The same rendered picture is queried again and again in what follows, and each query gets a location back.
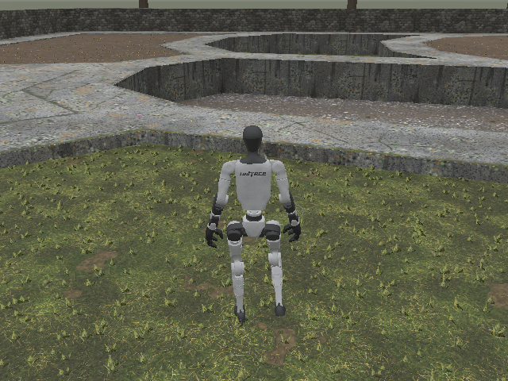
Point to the right robot hand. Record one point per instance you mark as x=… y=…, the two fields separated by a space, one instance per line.
x=294 y=229

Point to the robot right forearm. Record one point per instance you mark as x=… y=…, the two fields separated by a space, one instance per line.
x=291 y=211

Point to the right robot upper arm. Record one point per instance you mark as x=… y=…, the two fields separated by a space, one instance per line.
x=281 y=179

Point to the left robot shin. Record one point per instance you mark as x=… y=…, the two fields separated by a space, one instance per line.
x=238 y=288

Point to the robot left forearm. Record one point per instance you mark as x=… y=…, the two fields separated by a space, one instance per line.
x=215 y=214

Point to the left robot hand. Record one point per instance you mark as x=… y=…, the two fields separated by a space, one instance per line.
x=210 y=237

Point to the right robot shin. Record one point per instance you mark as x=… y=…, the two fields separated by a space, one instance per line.
x=277 y=280

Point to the robot shin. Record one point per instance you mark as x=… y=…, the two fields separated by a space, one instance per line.
x=238 y=288
x=277 y=280

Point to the left robot upper arm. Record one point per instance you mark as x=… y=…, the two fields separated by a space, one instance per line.
x=224 y=181

